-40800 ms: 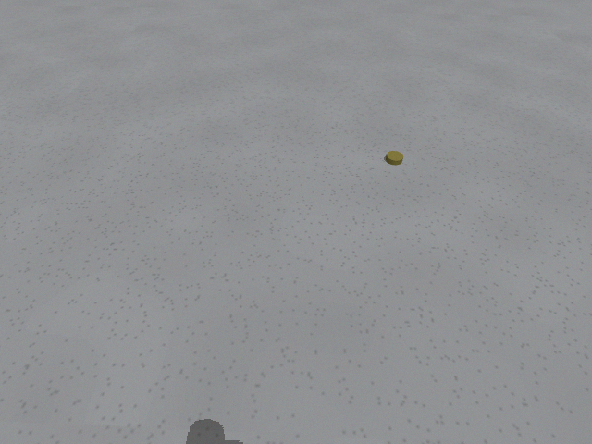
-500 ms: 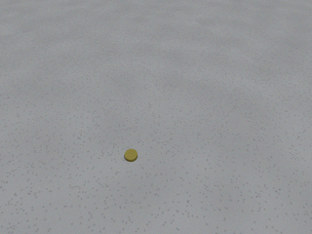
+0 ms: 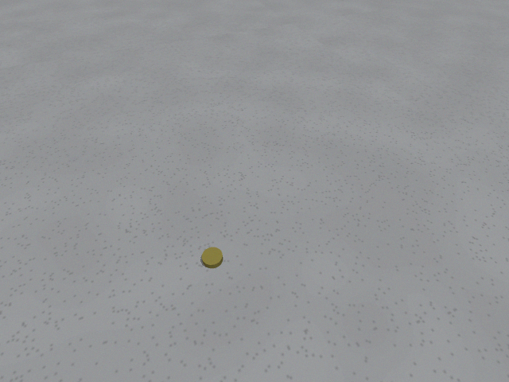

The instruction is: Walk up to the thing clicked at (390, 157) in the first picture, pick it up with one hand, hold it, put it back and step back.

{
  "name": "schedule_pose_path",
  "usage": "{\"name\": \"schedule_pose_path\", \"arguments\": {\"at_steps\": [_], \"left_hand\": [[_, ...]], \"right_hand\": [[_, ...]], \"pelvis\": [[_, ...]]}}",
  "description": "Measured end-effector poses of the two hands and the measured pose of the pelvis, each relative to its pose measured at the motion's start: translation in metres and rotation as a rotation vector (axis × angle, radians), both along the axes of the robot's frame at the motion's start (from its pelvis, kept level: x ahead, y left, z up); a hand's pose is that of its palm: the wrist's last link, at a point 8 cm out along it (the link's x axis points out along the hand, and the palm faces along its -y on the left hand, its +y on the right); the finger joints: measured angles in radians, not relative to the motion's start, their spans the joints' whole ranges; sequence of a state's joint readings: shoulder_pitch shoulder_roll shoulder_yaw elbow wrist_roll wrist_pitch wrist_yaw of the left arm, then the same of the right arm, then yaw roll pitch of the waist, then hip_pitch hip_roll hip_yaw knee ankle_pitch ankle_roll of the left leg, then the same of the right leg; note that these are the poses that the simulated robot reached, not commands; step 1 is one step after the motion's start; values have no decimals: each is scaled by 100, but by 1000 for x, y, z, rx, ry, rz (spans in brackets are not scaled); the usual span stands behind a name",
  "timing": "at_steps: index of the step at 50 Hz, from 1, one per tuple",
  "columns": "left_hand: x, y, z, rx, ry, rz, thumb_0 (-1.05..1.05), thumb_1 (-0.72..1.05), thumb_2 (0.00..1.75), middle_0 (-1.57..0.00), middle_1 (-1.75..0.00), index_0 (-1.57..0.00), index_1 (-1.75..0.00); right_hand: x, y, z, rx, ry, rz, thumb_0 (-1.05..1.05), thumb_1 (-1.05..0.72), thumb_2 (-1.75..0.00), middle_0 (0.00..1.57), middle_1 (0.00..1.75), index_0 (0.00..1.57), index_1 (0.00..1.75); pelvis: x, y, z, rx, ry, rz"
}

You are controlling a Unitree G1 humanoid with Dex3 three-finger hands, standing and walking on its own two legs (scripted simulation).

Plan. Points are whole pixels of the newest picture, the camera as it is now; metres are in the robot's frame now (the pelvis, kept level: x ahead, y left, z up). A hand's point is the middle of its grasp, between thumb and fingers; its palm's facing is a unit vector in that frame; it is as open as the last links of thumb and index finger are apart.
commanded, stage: stand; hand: left
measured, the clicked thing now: (212, 257) +0.82 +0.20 -0.77
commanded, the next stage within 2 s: walk up in 0.16 s
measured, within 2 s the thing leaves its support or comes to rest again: neither
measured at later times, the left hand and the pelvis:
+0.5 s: hand out of the picture +0.06 +0.36 -0.18, palm faces +0.02 -0.93 -0.38, open 7.4 cm; pelvis +0.08 +0.07 -0.02, yaw +2 degrees
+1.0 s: hand (104, 284) +0.37 +0.34 -0.16, palm faces -0.13 -0.93 -0.35, open 7.4 cm; pelvis +0.26 +0.08 -0.02, yaw -2 degrees
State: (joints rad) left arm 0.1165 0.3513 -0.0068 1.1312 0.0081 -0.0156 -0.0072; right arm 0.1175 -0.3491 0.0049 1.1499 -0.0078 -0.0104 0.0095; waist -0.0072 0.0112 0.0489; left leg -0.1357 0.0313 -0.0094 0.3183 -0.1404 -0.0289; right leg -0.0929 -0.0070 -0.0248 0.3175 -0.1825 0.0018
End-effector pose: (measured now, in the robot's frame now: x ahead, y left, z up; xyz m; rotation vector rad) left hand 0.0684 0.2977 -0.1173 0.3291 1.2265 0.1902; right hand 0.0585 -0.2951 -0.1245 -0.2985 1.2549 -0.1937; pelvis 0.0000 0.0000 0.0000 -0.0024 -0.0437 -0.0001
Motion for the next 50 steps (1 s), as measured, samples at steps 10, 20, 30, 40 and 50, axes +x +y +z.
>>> {"name": "schedule_pose_path", "arguments": {"at_steps": [10, 20, 30, 40, 50], "left_hand": [[2, 0, -1, -16, -10, 6, 1, 90, 90, -20, -30, -21, -30], [-25, 56, 2, 27, 37, 93, 1, 90, 90, -20, -30, -21, -30], [44, 120, -28, 12, 96, 42, 1, 91, 90, -20, -30, -20, -30], [166, 125, -8, -17, -15, -47, 1, 91, 90, -20, -30, -21, -30], [303, 86, -1, -3, -113, -141, 1, 91, 90, -20, -30, -20, -30]], "right_hand": [[6, -3, 4, -1, -13, 10, 0, -90, -90, 20, 30, 20, 30], [50, -2, 14, -66, -8, 60, 0, -90, -90, 20, 30, 20, 30], [104, 60, 22, -96, -95, 22, 0, -90, -90, 20, 30, 20, 30], [130, 89, 29, -71, -63, -32, 0, -90, -90, 21, 30, 20, 31], [184, 68, -6, -37, -18, -62, 0, -90, -90, 21, 30, 20, 31]], "pelvis": [[4, 0, 0, 0, 5, 2], [41, 34, -6, -35, 1, 25], [107, 87, -20, -24, -11, 14], [178, 103, -5, -1, -18, -14], [256, 83, -23, 34, -4, -34]]}}
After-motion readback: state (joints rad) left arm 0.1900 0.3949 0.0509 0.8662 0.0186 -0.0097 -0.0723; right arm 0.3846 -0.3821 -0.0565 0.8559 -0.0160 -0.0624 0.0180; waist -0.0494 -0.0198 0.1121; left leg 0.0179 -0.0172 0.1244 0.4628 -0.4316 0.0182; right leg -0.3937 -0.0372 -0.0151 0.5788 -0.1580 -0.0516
